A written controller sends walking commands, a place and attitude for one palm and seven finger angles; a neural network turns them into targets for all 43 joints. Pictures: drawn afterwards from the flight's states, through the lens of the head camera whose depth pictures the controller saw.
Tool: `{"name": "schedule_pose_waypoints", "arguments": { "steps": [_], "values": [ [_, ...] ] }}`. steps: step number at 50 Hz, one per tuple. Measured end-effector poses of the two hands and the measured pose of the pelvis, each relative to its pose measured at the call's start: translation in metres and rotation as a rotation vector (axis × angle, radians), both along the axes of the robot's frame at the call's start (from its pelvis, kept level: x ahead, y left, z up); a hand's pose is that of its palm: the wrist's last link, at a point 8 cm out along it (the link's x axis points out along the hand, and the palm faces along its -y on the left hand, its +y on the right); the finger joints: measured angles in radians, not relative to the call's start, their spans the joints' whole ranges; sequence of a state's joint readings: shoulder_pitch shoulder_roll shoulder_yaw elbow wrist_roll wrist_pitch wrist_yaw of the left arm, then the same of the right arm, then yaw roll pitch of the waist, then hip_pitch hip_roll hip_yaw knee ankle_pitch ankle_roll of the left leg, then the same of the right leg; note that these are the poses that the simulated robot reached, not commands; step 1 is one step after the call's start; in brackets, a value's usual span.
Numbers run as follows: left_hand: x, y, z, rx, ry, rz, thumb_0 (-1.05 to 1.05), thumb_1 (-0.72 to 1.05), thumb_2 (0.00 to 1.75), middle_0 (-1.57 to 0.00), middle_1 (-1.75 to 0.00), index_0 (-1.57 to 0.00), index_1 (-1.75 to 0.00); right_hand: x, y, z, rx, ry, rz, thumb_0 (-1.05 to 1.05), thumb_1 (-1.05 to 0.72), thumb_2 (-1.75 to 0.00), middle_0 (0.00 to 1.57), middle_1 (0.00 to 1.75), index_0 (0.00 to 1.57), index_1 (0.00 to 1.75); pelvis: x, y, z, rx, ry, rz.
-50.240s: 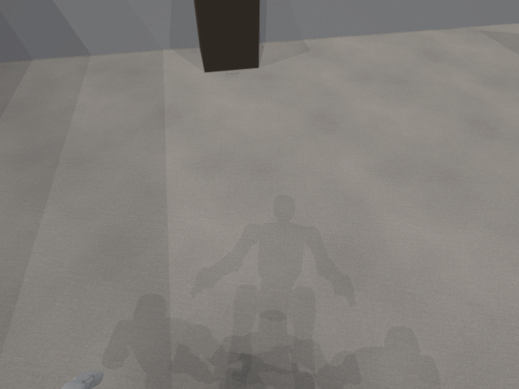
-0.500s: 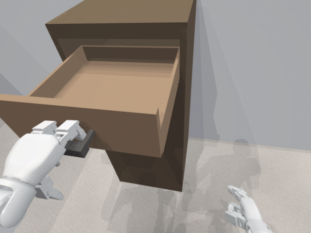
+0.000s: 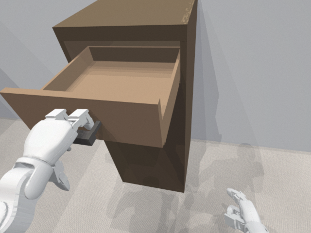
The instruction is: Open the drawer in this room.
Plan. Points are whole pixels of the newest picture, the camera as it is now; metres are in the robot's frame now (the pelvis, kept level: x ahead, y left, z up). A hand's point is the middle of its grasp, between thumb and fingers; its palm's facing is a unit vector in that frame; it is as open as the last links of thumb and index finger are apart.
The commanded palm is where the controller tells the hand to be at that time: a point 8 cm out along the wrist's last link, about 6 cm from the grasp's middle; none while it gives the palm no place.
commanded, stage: lift the hand off the handle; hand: left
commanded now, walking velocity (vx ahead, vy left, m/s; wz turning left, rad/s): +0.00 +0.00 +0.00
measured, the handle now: (75, 129) +0.28 +0.23 +0.18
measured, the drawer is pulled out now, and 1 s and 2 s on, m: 0.28 0.28 0.28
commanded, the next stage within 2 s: draw the hand back to the body in 1.16 s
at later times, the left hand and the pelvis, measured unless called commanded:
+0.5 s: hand (51, 129) +0.24 +0.24 +0.22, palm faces +0.17 -0.05 -0.98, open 13.6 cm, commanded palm +0.20 +0.24 +0.30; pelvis +0.00 +0.01 +0.00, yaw +1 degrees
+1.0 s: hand (39, 95) +0.25 +0.23 +0.30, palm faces +0.25 +0.00 -0.97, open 13.9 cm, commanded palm +0.20 +0.24 +0.37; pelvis -0.01 +0.02 +0.00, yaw +0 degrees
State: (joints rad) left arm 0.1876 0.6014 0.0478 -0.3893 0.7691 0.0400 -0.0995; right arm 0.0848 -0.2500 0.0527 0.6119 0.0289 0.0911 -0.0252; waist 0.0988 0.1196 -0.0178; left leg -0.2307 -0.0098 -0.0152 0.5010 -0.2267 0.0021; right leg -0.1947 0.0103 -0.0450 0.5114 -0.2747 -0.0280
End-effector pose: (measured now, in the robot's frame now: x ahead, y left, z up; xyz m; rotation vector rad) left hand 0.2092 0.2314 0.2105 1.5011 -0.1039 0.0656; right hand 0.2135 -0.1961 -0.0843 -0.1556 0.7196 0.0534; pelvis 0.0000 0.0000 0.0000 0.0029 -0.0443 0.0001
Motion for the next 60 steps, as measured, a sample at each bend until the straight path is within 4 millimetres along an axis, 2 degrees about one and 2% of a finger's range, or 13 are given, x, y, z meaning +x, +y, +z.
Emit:
{"name": "schedule_pose_waypoints", "arguments": {
  "steps": [4, 12, 19, 27, 32, 37, 41, 45, 50, 56, 60],
  "values": [
    [0.0, 0.001, 0.008, 0.009, 0.009, -0.018, 0.0, -0.5, 0.3, -0.35, -1.21, -0.36, -1.25, 0.004, 0.001, 0.005, 0.005, -0.028, 0.002, 0.01, -0.9, -0.9, 0.2, 0.3, 0.21, 0.3, 0.0, 0.0, 0.001, -0.001, -0.008, 0.0],
    [-0.01, 0.008, 0.044, 0.013, -0.096, -0.012, 0.0, -0.5, 0.3, -0.33, -1.2, -0.34, -1.22, 0.01, -0.001, 0.01, 0.002, -0.052, 0.012, 0.01, -0.9, -0.9, 0.2, 0.3, 0.2, 0.3, 0.001, 0.004, 0.002, -0.003, -0.007, 0.002],
    [-0.007, 0.011, 0.052, 0.009, -0.08, -0.001, 0.0, -0.5, 0.3, -0.32, -1.2, -0.32, -1.21, 0.015, 0.003, 0.012, -0.001, -0.056, 0.029, 0.01, -0.9, -0.9, 0.2, 0.3, 0.2, 0.3, -0.001, 0.008, 0.002, -0.002, -0.005, 0.007],
    [-0.001, 0.009, 0.066, 0.034, -0.078, -0.032, 0.0, -0.5, 0.3, -0.36, -1.22, -0.36, -1.23, 0.019, 0.017, 0.015, 0.016, -0.075, 0.057, 0.01, -0.9, -0.9, 0.2, 0.3, 0.2, 0.3, -0.002, 0.011, 0.002, -0.004, -0.003, 0.01],
    [-0.002, 0.003, 0.089, 0.047, -0.149, -0.066, 0.0, -0.5, 0.3, -0.35, -1.22, -0.34, -1.22, 0.021, 0.025, 0.017, 0.039, -0.083, 0.073, 0.01, -0.9, -0.9, 0.2, 0.3, 0.2, 0.3, -0.003, 0.013, 0.002, -0.004, -0.002, 0.009],
    [0.005, 0.008, 0.11, 0.05, -0.183, -0.027, 0.0, -0.5, 0.3, -0.34, -1.21, -0.33, -1.21, 0.022, 0.03, 0.016, 0.06, -0.074, 0.081, 0.01, -0.9, -0.9, 0.2, 0.3, 0.2, 0.3, -0.006, 0.015, 0.002, -0.003, 0.007, 0.004],
    [0.01, 0.012, 0.117, 0.041, -0.167, 0.001, 0.0, -0.5, 0.3, -0.33, -1.2, -0.32, -1.21, 0.02, 0.029, 0.016, 0.067, -0.073, 0.078, 0.01, -0.9, -0.9, 0.2, 0.3, 0.2, 0.3, -0.008, 0.015, 0.002, -0.002, 0.015, 0.0],
    [0.011, 0.006, 0.119, 0.052, -0.142, -0.02, 0.0, -0.5, 0.3, -0.32, -1.2, -0.32, -1.21, 0.018, 0.025, 0.016, 0.058, -0.074, 0.071, 0.01, -0.9, -0.9, 0.2, 0.3, 0.2, 0.3, -0.009, 0.015, 0.001, -0.001, 0.019, -0.001],
    [0.009, 0.001, 0.132, 0.082, -0.151, -0.056, 0.0, -0.5, 0.3, -0.32, -1.2, -0.32, -1.21, 0.016, 0.019, 0.015, 0.045, -0.073, 0.06, 0.01, -0.9, -0.9, 0.2, 0.3, 0.2, 0.3, -0.01, 0.015, 0.001, -0.002, 0.021, -0.001],
    [0.011, 0.015, 0.155, 0.071, -0.177, -0.001, 0.0, -0.5, 0.3, -0.32, -1.2, -0.32, -1.21, 0.012, 0.015, 0.012, 0.041, -0.067, 0.057, 0.01, -0.9, -0.9, 0.2, 0.3, 0.2, 0.3, -0.014, 0.014, 0.0, -0.003, 0.028, 0.003],
    [0.015, 0.017, 0.151, 0.042, -0.151, 0.01, 0.0, -0.5, 0.3, -0.32, -1.2, -0.32, -1.21, 0.009, 0.015, 0.011, 0.047, -0.068, 0.057, 0.01, -0.9, -0.9, 0.2, 0.3, 0.2, 0.3, -0.016, 0.015, 0.0, -0.002, 0.033, 0.003]
  ]
}}
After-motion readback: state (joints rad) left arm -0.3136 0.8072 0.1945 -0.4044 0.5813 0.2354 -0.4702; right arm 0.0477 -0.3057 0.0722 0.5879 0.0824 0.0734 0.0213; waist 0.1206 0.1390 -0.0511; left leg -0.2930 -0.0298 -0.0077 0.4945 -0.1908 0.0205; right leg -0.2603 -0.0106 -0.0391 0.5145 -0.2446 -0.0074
